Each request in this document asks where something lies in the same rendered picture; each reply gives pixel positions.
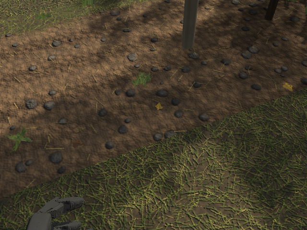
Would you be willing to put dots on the left robot hand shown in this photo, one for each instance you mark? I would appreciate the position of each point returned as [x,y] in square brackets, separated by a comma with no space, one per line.
[42,219]

